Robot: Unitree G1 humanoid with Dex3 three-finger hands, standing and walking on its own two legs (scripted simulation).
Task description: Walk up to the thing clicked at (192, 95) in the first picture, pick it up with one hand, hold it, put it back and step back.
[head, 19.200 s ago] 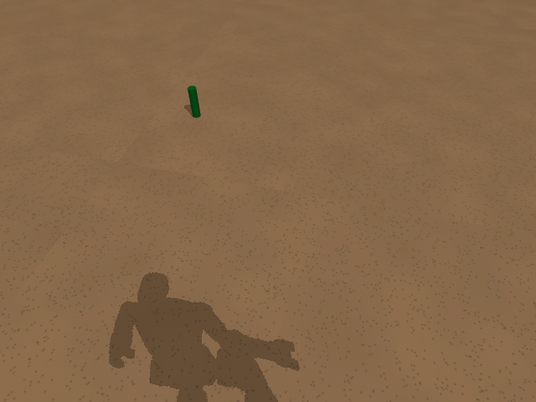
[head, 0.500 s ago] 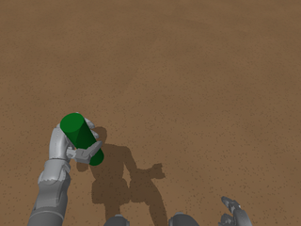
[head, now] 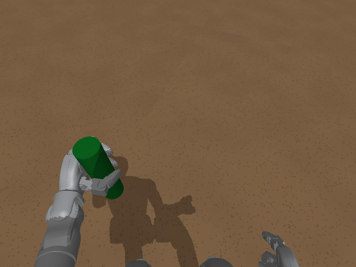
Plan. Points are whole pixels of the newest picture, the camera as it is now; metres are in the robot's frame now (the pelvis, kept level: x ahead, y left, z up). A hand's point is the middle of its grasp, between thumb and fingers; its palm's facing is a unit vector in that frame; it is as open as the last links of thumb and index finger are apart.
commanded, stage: hold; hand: left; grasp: from the side
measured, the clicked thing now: (102, 172) +0.31 +0.17 +0.02
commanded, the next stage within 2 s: crouch in 1.88 s
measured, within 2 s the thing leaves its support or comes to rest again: neither
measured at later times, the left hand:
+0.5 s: hand (101, 166) +0.32 +0.17 +0.04, palm faces +0.03 -1.00 -0.02, open 7.8 cm
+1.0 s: hand (104, 165) +0.32 +0.16 +0.04, palm faces +0.02 -1.00 -0.01, open 7.8 cm
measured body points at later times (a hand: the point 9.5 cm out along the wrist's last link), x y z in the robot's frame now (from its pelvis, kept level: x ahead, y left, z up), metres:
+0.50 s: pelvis -0.01 +0.00 +0.00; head +0.04 +0.00 +0.45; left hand +0.31 +0.22 +0.05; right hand +0.12 -0.24 -0.11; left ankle +0.00 +0.13 -0.70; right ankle +0.02 -0.13 -0.70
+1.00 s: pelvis +0.00 +0.00 +0.01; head +0.03 +0.01 +0.45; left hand +0.31 +0.22 +0.05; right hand +0.12 -0.25 -0.11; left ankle +0.00 +0.13 -0.70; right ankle +0.02 -0.13 -0.70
